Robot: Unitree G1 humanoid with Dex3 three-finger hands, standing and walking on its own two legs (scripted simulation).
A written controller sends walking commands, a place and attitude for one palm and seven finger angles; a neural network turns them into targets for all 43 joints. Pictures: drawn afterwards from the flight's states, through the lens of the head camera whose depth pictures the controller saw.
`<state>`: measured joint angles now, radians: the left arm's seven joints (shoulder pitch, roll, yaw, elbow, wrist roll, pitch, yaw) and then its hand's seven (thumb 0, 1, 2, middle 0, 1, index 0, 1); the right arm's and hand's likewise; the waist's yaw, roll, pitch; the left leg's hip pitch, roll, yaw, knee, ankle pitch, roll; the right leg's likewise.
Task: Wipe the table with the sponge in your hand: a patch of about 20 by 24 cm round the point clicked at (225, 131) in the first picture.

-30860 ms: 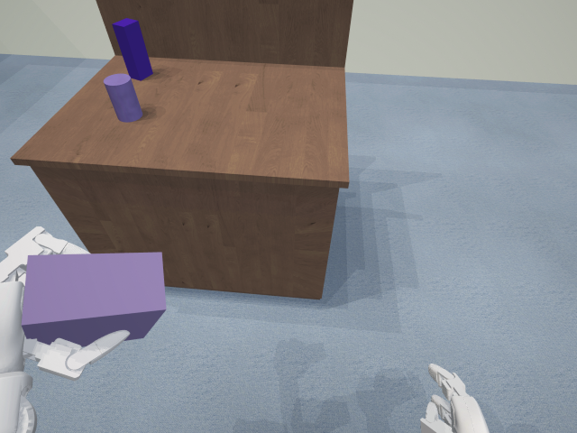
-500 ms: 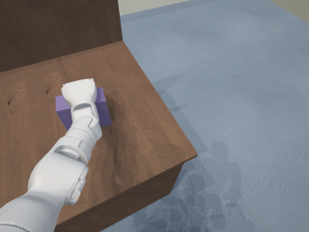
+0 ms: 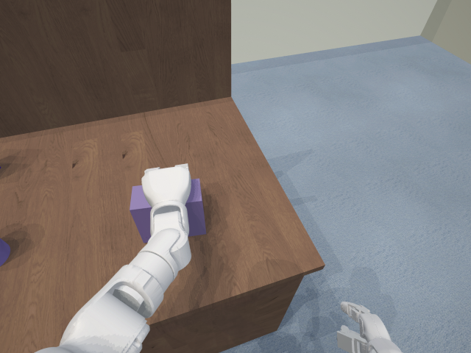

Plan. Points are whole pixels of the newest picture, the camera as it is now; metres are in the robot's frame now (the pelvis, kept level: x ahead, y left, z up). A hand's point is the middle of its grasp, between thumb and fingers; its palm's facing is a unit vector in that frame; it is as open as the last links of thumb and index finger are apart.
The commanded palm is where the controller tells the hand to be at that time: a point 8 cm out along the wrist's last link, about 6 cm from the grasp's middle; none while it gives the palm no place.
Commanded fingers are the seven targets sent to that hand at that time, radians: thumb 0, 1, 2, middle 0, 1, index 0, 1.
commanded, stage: wipe back along the third lane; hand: left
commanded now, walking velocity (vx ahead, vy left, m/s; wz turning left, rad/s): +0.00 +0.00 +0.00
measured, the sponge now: (172, 216) +0.38 +0.17 -0.03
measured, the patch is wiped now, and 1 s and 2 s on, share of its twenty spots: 0.95 0.95 0.95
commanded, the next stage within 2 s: slide back across to the middle lane in 1.68 s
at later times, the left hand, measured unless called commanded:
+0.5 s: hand (176, 218) +0.35 +0.15 +0.01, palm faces -0.05 -0.02 -1.00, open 10.3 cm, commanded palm +0.30 +0.13 +0.05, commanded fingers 0.00 0.10 1.30 -1.20 -1.60 -1.20 -1.60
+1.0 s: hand (181, 237) +0.31 +0.13 +0.01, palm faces -0.03 -0.04 -1.00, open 10.3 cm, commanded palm +0.27 +0.11 +0.04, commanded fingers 0.00 0.10 1.30 -1.20 -1.60 -1.20 -1.60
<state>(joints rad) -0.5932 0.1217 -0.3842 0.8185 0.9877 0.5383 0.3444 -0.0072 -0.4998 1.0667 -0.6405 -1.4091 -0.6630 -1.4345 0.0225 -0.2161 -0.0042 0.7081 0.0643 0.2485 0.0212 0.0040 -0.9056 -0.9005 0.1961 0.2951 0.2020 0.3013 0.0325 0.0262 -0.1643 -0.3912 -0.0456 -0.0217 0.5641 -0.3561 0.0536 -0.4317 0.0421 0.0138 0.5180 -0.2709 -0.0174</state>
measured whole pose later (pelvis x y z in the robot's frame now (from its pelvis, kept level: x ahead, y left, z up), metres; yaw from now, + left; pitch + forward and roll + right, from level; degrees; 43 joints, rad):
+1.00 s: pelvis -0.02 -0.02 +0.00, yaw +0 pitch +6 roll +0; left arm -0.34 0.11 -0.47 0.56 1.01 0.58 0.33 0.00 -0.49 1.06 -0.63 -1.41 -0.66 -1.43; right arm -0.02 -0.23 0.01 0.67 0.08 0.25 0.04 0.01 -0.91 -0.90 0.19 0.29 0.20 0.30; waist 0.08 0.04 -0.14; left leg -0.31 -0.03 -0.02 0.54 -0.34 0.03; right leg -0.37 0.05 0.01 0.55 -0.27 -0.05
